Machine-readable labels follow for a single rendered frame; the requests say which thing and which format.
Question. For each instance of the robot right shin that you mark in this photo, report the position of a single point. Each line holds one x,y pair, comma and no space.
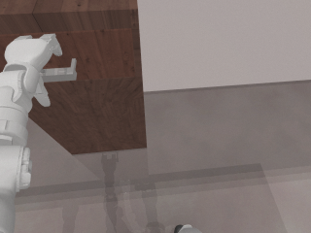
186,226

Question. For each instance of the left robot hand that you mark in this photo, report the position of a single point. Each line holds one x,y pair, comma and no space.
37,53

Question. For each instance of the drawer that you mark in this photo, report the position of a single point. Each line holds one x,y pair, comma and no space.
100,54

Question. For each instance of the robot left upper arm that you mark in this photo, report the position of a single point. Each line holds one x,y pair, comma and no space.
15,174

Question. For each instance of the robot left forearm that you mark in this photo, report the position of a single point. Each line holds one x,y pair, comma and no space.
18,85

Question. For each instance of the cabinet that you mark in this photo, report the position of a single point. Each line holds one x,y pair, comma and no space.
85,116

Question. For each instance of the handle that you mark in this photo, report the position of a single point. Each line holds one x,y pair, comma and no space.
60,74

